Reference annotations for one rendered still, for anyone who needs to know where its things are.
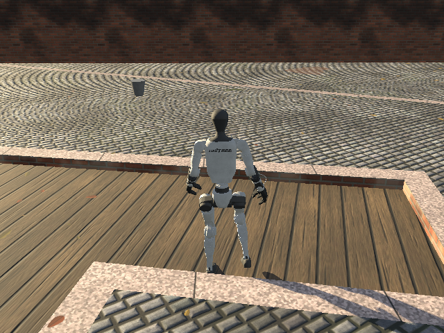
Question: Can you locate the left robot foot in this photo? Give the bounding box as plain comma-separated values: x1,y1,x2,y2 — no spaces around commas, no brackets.
206,262,216,273

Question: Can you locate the right robot foot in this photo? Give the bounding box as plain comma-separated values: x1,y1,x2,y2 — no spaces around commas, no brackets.
241,256,251,268

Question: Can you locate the robot right upper arm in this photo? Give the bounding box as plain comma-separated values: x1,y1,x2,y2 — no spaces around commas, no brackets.
235,139,256,177

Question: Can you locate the robot left hand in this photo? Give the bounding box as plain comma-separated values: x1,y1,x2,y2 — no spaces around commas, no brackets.
186,183,202,195

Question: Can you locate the right robot forearm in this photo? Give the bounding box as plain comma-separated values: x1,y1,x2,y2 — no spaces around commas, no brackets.
250,165,264,191

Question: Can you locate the robot left upper arm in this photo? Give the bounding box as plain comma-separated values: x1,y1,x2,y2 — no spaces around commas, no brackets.
189,139,206,177

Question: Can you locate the robot right hand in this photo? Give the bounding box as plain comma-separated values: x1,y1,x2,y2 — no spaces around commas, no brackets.
252,188,268,205

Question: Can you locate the robot foot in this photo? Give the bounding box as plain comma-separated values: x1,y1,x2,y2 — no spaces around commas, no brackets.
241,256,251,268
206,262,216,273

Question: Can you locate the left robot forearm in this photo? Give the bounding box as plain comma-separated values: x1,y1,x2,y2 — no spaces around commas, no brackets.
187,167,197,187

